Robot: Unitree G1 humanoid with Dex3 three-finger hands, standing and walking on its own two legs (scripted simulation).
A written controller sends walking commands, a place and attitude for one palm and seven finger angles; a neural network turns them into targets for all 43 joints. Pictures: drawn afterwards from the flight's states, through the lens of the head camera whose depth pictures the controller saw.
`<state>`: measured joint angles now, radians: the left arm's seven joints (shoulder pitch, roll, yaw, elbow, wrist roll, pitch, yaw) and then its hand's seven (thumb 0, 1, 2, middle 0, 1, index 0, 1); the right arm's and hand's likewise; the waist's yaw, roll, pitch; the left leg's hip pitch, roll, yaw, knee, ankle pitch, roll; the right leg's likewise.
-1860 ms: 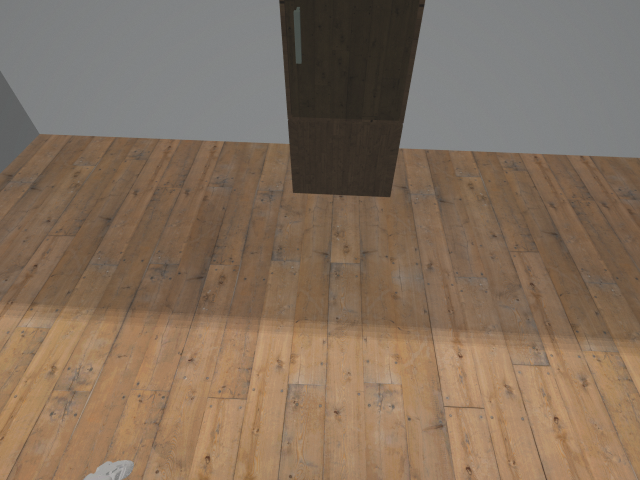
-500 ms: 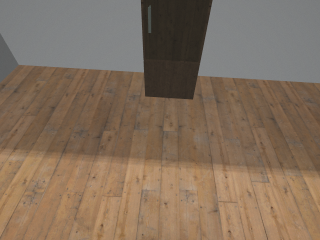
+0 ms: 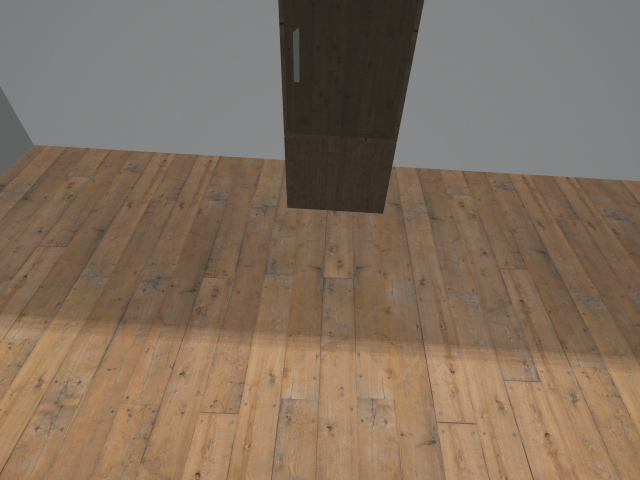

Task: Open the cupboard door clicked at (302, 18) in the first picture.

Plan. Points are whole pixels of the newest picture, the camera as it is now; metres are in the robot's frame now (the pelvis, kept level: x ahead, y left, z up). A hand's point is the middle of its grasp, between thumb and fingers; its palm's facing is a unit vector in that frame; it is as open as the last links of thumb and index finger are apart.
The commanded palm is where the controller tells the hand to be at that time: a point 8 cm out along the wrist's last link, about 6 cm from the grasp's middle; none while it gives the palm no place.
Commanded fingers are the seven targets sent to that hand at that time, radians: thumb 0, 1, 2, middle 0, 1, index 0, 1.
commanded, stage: walk to a spot facing it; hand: left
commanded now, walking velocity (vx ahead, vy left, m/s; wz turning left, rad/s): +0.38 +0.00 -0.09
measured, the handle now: (297, 55) +1.41 +0.17 -0.03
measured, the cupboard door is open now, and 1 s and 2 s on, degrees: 0 0 0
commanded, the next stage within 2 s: turn to face it in 1.14 s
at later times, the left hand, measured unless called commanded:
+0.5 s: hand (231, 395) +0.30 +0.17 -0.18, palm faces -0.12 -0.97 -0.21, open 7.3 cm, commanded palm none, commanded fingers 0.00 0.90 0.90 -0.20 -0.30 -0.20 -0.30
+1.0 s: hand (234, 349) +0.38 +0.18 -0.19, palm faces -0.01 -0.99 -0.14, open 7.3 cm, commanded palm none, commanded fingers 0.00 0.90 0.90 -0.20 -0.30 -0.20 -0.30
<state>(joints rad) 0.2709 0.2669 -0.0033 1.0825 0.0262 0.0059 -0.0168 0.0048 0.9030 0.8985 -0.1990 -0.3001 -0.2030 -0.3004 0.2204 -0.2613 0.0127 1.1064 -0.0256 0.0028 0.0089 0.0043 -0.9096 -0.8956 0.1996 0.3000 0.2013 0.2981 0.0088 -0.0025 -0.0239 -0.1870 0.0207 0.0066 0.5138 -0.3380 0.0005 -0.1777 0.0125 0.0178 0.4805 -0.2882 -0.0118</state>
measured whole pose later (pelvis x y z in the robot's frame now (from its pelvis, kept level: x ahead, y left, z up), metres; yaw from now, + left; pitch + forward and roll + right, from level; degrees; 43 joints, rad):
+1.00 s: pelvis +0.39 +0.00 -0.01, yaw -4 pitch -1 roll -1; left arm 0.34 0.20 0.06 1.10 0.03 -0.02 -0.02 0.01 0.91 0.90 -0.20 -0.30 -0.20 -0.30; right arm 0.21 -0.14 -0.04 0.99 -0.03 -0.08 0.00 0.00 -0.92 -0.90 0.20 0.30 0.20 0.30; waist 0.01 -0.05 0.01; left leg -0.30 0.08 0.18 0.59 -0.28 0.04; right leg -0.37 -0.05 -0.08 1.09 -0.41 -0.02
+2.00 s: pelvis +0.70 -0.05 +0.01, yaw -1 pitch +0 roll +0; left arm 0.25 0.18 0.05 1.08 0.03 0.00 -0.02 0.01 0.91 0.90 -0.20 -0.30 -0.20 -0.30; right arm 0.40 -0.11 -0.02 1.12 -0.02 -0.05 -0.02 0.00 -0.91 -0.90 0.20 0.30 0.20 0.30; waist -0.02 -0.02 0.04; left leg -0.08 0.02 0.13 0.34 -0.25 0.03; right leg -0.46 -0.11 -0.08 0.86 -0.32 0.03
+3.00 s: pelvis +0.83 -0.11 -0.01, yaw +1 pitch -2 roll +1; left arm 0.23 0.18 0.04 1.00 0.03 0.02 0.02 0.00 0.91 0.90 -0.20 -0.30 -0.20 -0.30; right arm 0.18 -0.20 -0.06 1.05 -0.02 0.07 -0.01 0.00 -0.92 -0.90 0.20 0.30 0.20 0.30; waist -0.01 0.04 0.04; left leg -0.37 0.07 0.07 0.68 -0.37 -0.01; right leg -0.28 -0.04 -0.07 0.60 -0.29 -0.03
